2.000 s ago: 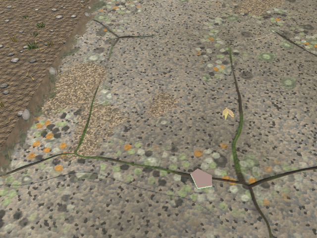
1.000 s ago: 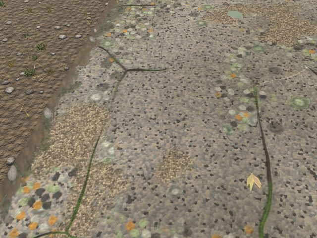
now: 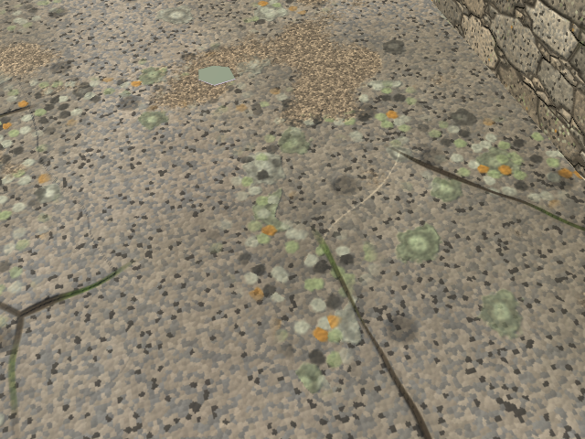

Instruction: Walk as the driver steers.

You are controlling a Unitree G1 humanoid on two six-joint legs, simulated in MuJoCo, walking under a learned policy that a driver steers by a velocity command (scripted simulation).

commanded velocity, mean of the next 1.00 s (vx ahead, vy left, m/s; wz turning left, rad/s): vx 0.50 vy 0.00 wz -0.04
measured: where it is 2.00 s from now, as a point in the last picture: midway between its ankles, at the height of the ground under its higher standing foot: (275, 218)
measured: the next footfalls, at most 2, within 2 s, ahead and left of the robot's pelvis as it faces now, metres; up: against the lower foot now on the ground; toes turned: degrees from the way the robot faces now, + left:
left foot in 0.34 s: +0.38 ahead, +0.15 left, +0.00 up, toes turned -3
right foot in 0.86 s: +0.65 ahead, -0.12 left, +0.00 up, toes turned -3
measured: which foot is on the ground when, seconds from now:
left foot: up 0.00-0.32, down 0.34-0.86, up 0.88-1.00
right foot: down 0.00-0.34, up 0.36-0.84, down 0.86-1.00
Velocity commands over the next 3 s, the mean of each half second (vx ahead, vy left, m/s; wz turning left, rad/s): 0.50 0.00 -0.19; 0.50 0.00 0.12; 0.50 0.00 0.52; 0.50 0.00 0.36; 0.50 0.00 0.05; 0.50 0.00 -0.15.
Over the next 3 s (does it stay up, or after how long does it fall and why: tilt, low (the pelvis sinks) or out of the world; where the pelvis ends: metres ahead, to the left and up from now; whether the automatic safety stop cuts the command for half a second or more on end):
stays up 1.60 0.39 -0.02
